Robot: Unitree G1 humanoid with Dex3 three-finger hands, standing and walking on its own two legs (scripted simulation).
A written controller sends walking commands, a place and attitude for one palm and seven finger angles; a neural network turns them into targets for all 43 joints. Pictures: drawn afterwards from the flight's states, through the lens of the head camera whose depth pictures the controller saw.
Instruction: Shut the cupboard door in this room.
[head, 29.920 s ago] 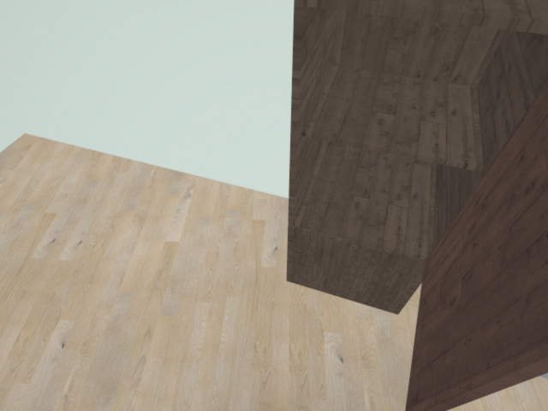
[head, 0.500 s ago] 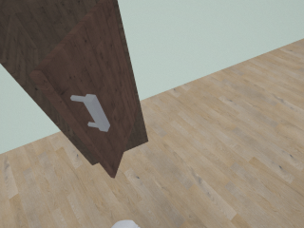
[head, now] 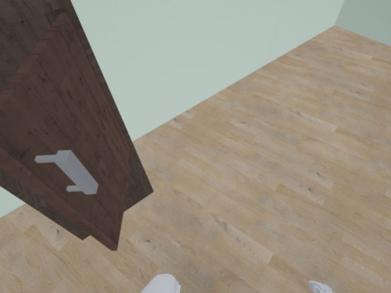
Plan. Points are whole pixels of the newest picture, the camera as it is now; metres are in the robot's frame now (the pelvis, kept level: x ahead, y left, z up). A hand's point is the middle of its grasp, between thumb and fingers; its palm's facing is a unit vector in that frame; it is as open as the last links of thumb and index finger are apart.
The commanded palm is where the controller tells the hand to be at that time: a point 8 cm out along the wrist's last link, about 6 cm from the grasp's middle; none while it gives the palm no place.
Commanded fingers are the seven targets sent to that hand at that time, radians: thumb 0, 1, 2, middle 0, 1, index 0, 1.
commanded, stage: walk to a spot facing it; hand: left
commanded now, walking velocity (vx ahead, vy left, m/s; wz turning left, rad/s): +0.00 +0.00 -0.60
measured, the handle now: (68, 174) +0.30 +0.30 +0.07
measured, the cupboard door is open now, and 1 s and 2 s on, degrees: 53 53 53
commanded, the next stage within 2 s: none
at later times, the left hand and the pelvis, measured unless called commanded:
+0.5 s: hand (99, 276) +0.15 +0.27 -0.16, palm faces -0.30 -0.92 -0.26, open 7.4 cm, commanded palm none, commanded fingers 0.00 0.90 0.90 -0.20 -0.30 -0.20 -0.30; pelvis +0.01 +0.07 +0.00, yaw -20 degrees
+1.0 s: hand (187, 231) +0.28 +0.07 -0.16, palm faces -0.53 -0.81 -0.24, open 7.2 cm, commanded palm none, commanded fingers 0.00 0.90 0.90 -0.20 -0.30 -0.20 -0.30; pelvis +0.12 -0.06 -0.01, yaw -34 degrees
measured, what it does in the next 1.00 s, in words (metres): walks ahead, turning right: left foot, then right foot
